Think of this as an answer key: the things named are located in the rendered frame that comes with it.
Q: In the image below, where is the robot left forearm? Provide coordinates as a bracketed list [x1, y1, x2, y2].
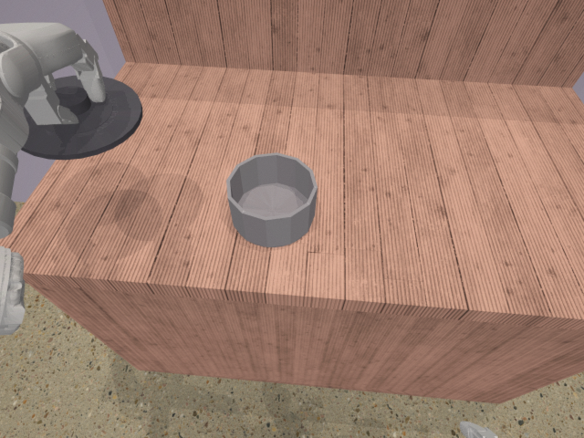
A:
[0, 31, 43, 239]

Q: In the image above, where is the knob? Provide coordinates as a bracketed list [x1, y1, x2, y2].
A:
[55, 86, 91, 116]

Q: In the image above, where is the left robot upper arm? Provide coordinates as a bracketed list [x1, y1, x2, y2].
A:
[0, 246, 26, 335]

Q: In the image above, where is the pot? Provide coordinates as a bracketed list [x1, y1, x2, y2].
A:
[226, 152, 318, 247]

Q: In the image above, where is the robot left hand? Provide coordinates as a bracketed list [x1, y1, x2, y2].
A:
[0, 23, 106, 125]

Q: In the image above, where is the lid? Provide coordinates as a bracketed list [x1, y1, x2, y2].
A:
[21, 76, 142, 160]

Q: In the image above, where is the table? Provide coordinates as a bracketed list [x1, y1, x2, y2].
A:
[0, 0, 584, 404]

